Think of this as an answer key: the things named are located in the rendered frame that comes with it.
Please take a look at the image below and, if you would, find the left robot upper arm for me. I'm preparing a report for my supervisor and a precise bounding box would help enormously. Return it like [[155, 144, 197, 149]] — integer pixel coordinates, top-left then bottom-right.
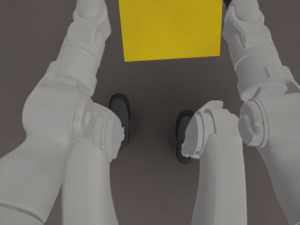
[[0, 86, 96, 225]]

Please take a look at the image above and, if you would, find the right robot upper arm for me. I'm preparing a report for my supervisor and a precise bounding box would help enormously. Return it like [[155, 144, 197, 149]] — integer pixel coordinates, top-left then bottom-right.
[[237, 93, 300, 225]]

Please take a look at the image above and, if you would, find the left robot foot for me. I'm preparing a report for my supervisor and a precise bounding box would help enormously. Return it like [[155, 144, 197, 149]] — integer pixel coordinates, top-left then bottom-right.
[[109, 93, 130, 150]]

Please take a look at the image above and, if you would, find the carton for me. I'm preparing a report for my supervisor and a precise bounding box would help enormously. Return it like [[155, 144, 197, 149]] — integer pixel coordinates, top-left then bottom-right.
[[118, 0, 223, 62]]

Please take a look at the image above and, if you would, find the robot right forearm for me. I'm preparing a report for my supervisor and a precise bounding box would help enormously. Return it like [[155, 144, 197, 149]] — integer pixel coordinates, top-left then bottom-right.
[[222, 0, 300, 102]]

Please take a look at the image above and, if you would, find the right robot thigh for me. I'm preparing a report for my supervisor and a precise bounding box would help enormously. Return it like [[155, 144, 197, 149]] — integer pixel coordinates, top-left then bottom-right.
[[189, 109, 248, 225]]

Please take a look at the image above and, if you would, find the robot left forearm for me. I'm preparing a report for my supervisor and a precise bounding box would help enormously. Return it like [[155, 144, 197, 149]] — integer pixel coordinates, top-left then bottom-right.
[[22, 0, 112, 128]]

